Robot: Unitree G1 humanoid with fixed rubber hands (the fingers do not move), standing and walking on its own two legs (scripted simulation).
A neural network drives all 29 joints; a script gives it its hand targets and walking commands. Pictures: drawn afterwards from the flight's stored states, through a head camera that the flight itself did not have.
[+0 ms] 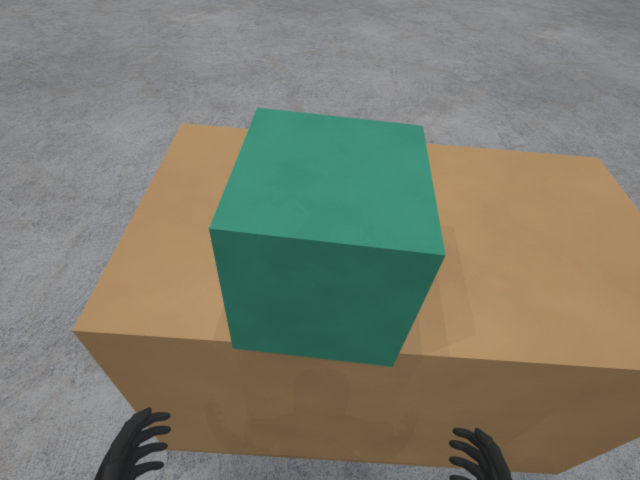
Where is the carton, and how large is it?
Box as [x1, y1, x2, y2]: [209, 108, 444, 366]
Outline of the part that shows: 257,108 209,227 232,346 234,348 392,366 444,257 444,249 422,126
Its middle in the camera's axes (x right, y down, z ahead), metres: +0.01 -0.01 +0.61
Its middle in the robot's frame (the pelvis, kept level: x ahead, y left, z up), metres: +0.46 +0.00 +0.03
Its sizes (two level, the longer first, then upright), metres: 0.265 0.256 0.272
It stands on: a pedestal, 0.68 m high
